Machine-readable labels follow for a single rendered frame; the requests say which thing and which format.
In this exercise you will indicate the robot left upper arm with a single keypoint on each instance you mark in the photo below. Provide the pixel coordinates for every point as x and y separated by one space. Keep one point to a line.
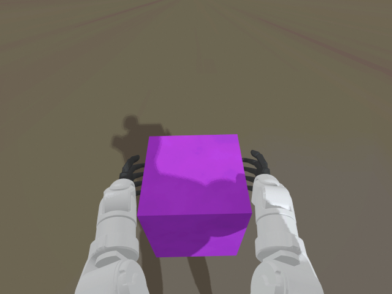
122 277

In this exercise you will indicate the robot right upper arm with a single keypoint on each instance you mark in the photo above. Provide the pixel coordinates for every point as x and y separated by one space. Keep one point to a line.
275 277

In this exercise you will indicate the left robot hand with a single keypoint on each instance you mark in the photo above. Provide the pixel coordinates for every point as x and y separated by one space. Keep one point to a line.
129 168

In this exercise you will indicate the left robot forearm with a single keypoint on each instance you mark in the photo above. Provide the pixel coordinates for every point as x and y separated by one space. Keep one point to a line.
116 227

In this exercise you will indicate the carton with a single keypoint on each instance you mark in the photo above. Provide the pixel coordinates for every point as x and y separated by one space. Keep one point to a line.
194 199

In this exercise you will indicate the right robot hand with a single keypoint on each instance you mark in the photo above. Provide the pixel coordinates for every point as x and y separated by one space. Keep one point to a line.
260 164

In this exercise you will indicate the right robot forearm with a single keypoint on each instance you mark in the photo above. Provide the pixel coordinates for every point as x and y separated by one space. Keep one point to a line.
276 224

